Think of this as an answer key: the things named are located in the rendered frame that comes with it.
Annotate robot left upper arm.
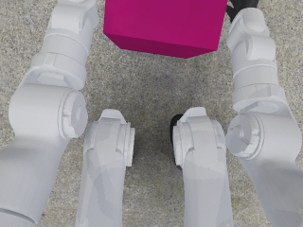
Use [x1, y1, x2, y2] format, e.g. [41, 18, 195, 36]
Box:
[0, 83, 88, 227]

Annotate robot right forearm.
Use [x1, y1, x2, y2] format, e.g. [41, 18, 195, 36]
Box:
[226, 8, 302, 144]

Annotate carton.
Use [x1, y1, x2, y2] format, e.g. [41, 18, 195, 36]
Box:
[103, 0, 228, 59]

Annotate left robot shin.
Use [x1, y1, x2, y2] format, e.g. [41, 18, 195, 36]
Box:
[82, 109, 127, 157]

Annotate robot right thigh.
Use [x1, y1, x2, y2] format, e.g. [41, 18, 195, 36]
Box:
[172, 115, 234, 227]

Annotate right robot hand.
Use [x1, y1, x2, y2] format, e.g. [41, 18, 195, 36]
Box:
[225, 0, 259, 24]

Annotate robot left forearm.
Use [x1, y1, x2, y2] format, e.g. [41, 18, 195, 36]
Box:
[9, 0, 99, 125]

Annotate robot right upper arm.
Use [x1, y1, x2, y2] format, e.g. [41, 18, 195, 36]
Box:
[224, 111, 303, 227]

